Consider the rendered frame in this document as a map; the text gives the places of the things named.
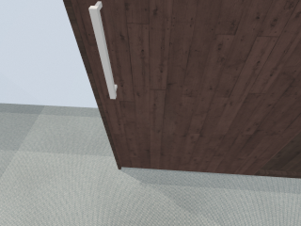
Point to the wardrobe door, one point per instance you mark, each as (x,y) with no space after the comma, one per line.
(288,158)
(202,85)

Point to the handle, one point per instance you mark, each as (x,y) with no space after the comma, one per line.
(96,19)

